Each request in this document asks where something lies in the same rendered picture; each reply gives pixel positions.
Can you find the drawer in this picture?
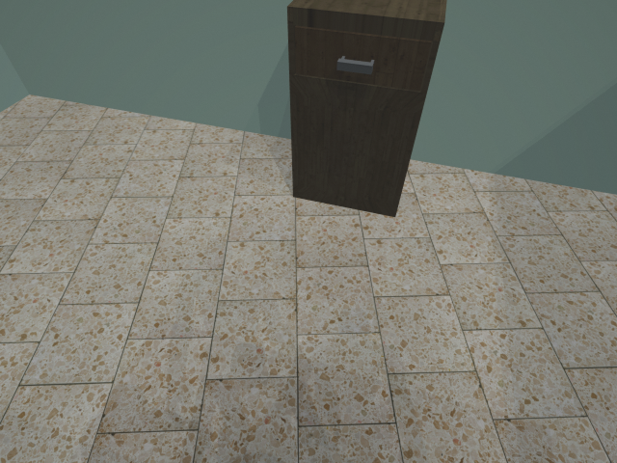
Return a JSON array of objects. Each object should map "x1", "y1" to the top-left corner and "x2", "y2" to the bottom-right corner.
[{"x1": 295, "y1": 26, "x2": 432, "y2": 91}]

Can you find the handle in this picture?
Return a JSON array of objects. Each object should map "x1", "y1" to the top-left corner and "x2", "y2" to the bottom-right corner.
[{"x1": 336, "y1": 56, "x2": 374, "y2": 74}]

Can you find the cabinet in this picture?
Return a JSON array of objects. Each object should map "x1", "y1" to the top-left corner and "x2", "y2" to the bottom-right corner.
[{"x1": 287, "y1": 0, "x2": 447, "y2": 217}]

